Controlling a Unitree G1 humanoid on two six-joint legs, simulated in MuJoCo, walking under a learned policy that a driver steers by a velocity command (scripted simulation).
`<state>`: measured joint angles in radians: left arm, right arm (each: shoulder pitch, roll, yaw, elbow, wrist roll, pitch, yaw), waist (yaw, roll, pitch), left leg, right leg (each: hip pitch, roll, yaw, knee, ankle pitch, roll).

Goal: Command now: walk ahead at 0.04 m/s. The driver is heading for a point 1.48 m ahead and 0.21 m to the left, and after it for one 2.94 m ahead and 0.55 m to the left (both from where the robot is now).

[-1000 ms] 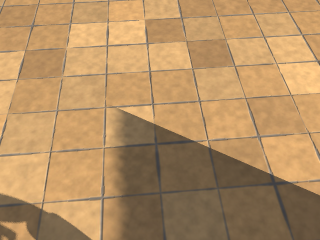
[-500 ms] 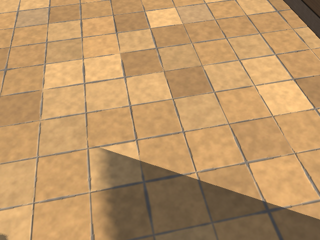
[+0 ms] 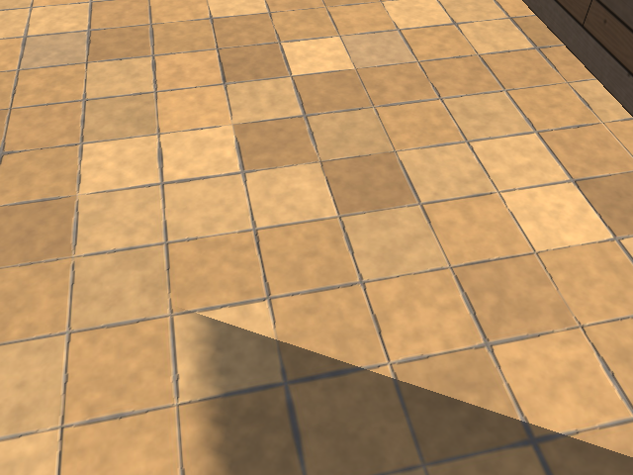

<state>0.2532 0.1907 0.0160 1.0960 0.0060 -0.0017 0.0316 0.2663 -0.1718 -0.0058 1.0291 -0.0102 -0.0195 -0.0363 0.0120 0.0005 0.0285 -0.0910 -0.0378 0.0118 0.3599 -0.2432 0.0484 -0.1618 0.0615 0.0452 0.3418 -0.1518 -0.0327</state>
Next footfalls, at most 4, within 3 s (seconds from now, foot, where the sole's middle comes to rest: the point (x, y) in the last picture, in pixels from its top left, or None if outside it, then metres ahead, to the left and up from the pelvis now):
0.36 right None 0.18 -0.14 -0.78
0.88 left None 0.52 0.03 -0.78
1.42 right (391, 349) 0.83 -0.15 -0.78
1.98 left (312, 265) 1.10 0.05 -0.78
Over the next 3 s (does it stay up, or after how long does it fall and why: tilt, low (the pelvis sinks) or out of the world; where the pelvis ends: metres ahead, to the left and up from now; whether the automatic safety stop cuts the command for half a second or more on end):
stays up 1.14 -0.02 -0.01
